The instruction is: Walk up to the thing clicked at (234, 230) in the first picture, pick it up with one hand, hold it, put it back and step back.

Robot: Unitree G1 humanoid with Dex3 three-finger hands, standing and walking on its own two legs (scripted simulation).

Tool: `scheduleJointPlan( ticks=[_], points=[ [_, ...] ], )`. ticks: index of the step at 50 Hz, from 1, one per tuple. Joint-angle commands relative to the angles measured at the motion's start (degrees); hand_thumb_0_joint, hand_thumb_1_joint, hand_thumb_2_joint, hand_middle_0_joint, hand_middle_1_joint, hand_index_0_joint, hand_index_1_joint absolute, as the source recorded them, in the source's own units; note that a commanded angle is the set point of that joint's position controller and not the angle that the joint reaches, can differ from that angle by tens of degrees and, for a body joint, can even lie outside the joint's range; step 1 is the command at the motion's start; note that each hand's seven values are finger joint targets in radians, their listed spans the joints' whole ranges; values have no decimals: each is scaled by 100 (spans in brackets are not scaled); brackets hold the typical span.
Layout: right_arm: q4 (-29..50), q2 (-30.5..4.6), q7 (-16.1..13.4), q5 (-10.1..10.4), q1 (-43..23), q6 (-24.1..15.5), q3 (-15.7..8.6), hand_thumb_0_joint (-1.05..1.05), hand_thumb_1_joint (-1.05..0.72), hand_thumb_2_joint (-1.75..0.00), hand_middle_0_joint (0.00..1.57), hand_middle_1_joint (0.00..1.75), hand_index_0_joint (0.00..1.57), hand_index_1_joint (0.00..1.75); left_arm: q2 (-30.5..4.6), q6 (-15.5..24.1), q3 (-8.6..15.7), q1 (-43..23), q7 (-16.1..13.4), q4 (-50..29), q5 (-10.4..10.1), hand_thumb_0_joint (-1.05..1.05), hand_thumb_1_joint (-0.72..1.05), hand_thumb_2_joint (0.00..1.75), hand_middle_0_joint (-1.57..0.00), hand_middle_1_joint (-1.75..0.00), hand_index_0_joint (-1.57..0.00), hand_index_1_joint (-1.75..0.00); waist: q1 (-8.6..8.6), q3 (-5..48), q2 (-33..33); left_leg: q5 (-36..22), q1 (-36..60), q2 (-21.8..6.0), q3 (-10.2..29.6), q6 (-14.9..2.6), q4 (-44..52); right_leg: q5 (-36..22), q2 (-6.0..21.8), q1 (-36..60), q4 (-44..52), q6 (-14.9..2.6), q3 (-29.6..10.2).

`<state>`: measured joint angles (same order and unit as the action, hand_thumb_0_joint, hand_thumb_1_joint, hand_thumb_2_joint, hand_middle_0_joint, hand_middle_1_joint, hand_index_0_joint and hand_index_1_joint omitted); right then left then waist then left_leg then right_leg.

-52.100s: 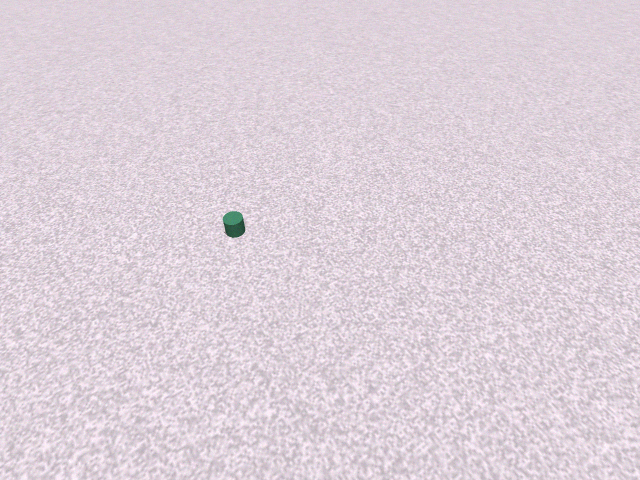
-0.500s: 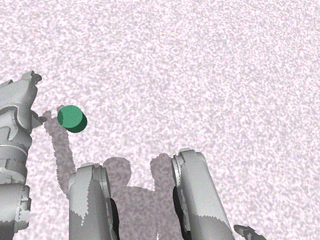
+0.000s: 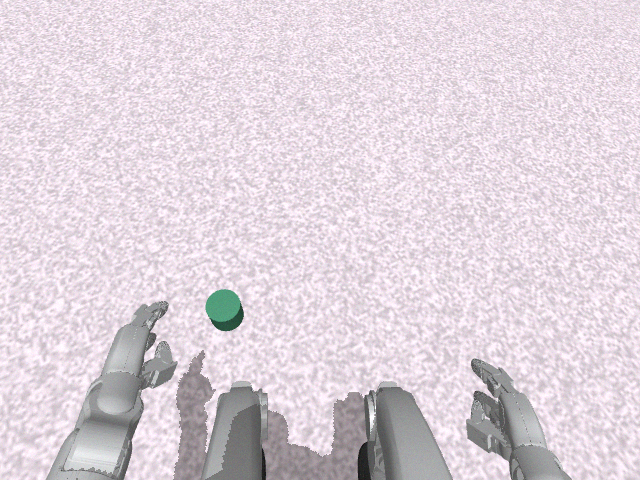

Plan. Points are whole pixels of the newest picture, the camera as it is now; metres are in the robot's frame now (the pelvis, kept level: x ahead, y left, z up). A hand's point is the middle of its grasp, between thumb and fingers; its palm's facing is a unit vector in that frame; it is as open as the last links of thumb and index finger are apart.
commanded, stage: home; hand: left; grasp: from above
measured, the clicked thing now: (225, 310) +0.53 +0.22 -0.54
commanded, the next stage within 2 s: none
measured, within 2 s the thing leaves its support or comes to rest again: neither
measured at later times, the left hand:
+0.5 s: hand (118, 393) +0.23 +0.19 +0.09, palm faces +0.10 -0.97 -0.21, open 7.4 cm
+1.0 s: hand (118, 409) +0.22 +0.18 +0.09, palm faces +0.10 -0.98 -0.20, open 7.4 cm
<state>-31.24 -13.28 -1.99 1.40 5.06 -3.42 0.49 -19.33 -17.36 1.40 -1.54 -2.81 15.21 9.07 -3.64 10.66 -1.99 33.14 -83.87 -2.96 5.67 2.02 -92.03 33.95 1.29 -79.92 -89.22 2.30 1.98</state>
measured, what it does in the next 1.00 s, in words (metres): rises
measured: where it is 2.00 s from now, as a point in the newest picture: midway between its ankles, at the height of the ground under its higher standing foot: outside the picture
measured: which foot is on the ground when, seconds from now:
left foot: down 0.00-1.00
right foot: down 0.00-1.00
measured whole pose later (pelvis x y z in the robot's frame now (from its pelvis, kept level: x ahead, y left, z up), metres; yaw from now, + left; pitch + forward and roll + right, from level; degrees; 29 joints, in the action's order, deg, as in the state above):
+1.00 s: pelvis +0.06 +0.00 +0.14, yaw +3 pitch +10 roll -3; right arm -30.8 -12.6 -10.5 0.0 16.1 -14.2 1.6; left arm -12.2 -26.4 2.1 28.6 -1.1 -7.9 -3.1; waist -2.4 8.6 -2.9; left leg 26.7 -41.1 -3.2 3.9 2.0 -58.1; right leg 27.0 1.7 -36.9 -54.5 2.0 3.0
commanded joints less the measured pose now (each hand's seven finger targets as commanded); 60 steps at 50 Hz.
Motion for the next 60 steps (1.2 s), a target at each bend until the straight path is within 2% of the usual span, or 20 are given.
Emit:
scheduleJointPlan(
  ticks=[1,2,3,6,8,10,13,16,19,23,28,32,35,39,44,54,60],
  points=[
    [624,-780,-266,56,265,-389,-270,0,-90,-90,20,30,20,30,-758,4,524,-362,-214,-1525,-437,0,90,90,-20,-30,-20,-30,-124,1861,-430,263,2538,160,-29,-277,2141,-138,-152,1726,2031,-300,-86],
    [627,-744,-309,69,327,-418,-241,0,-90,-90,20,30,20,30,-638,-55,473,-192,-225,-1569,-505,0,90,90,-20,-30,-20,-30,-157,1808,-408,102,2706,158,1,-264,2289,-292,-149,1856,2144,-298,-67],
    [666,-732,-354,70,390,-442,-227,0,-90,-90,20,30,20,30,-646,-129,592,54,-252,-1692,-598,0,90,90,-20,-30,-20,-30,-72,1865,-419,-91,2938,157,-16,-253,2405,-442,-154,2085,2273,-304,-63],
    [712,-666,-494,87,504,-534,-151,0,-90,-90,20,30,20,30,-318,-373,488,601,-267,-1945,-866,0,90,90,-20,-30,-20,-30,-105,1718,-311,-609,3317,184,-80,-240,2738,-892,-170,2652,2687,-290,-36],
    [721,-645,-593,86,586,-615,-135,0,-90,-90,20,30,20,30,-260,-488,598,918,-267,-2157,-1034,0,90,90,-20,-30,-20,-30,-65,1570,-333,-864,3573,187,-109,-228,2973,-1107,-181,2988,2936,-278,-21],
    [752,-620,-684,83,659,-702,-112,0,-90,-90,20,30,20,30,-119,-573,563,1300,-244,-2325,-1161,0,90,90,-20,-30,-20,-30,-44,1417,-327,-1101,3862,188,-123,-210,3215,-1308,-188,3275,3161,-264,17],
    [818,-568,-795,50,799,-817,-98,0,-90,-90,20,30,20,30,11,-675,547,1792,-199,-2647,-1271,0,90,90,-20,-30,-20,-30,-42,1125,-331,-1275,4207,188,-135,-200,3574,-1478,-200,3641,3545,-235,56],
    [925,-530,-870,39,863,-926,-92,0,-90,-90,20,30,20,30,58,-729,563,2252,-158,-3019,-1333,0,90,90,-20,-30,-20,-30,48,970,-294,-1540,4514,213,-226,-205,3834,-1668,-216,3994,3857,-231,97],
    [990,-514,-929,15,887,-1024,-112,0,-90,-90,20,30,20,30,109,-767,508,2678,-116,-3324,-1300,0,90,90,-20,-30,-20,-30,75,849,-181,-1908,4734,243,-270,-216,3986,-1963,-244,4255,4056,-224,155],
    [996,-517,-963,-40,889,-1131,-140,0,-90,-90,20,30,20,30,188,-779,451,2972,-12,-3374,-1264,0,90,90,-20,-30,-20,-30,44,452,-107,-1758,4885,223,-260,-217,4235,-1768,-266,4288,4262,-215,230],
    [1015,-593,-973,-82,830,-1276,-179,0,-90,-90,20,30,20,30,182,-747,396,2960,126,-3469,-1266,0,90,90,-20,-30,-20,-30,15,223,97,-1643,4921,264,-361,-254,4297,-1643,-243,4334,4427,-162,264],
    [955,-625,-960,-113,832,-1369,-212,0,-90,-90,20,30,20,30,156,-685,412,2825,181,-3369,-1213,0,90,90,-20,-30,-20,-30,27,235,26,-1754,4986,259,-339,-235,4308,-1723,-228,4317,4371,-175,264],
    [976,-625,-949,-122,740,-1414,-187,0,-90,-90,20,30,20,30,94,-663,438,2763,183,-3387,-1174,0,90,90,-20,-30,-20,-30,90,139,6,-1555,4956,274,-357,-240,4352,-1562,-214,4326,4419,-158,269],
    [968,-627,-941,-133,716,-1442,-193,0,-90,-90,20,30,20,30,77,-646,453,2844,169,-3458,-1149,0,90,90,-20,-30,-20,-30,106,265,-156,-1550,5048,296,-412,-228,4345,-1574,-197,4384,4441,-159,230],
    [928,-613,-936,-138,740,-1444,-188,0,-90,-90,20,30,20,30,123,-635,419,2921,151,-3471,-1158,0,90,90,-20,-30,-20,-30,122,422,-190,-1707,5098,266,-340,-212,4352,-1704,-218,4473,4353,-183,236],
    [931,-639,-965,-119,699,-1455,-180,0,-90,-90,20,30,20,30,104,-628,432,2879,131,-3329,-1192,0,90,90,-20,-30,-20,-30,138,220,28,-1429,4960,259,-361,-239,4387,-1429,-230,4372,4451,-168,253],
    [886,-640,-973,-129,740,-1490,-201,0,-90,-90,20,30,20,30,74,-608,464,2887,151,-3368,-1199,0,90,90,-20,-30,-20,-30,120,309,-50,-1562,5014,252,-377,-234,4338,-1568,-225,4424,4414,-159,228]
  ],
)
